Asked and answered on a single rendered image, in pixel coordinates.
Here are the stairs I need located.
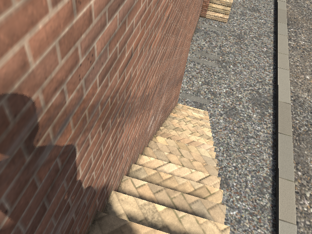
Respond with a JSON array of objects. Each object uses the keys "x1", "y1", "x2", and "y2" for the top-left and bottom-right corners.
[
  {"x1": 88, "y1": 103, "x2": 230, "y2": 234},
  {"x1": 206, "y1": 0, "x2": 233, "y2": 23}
]

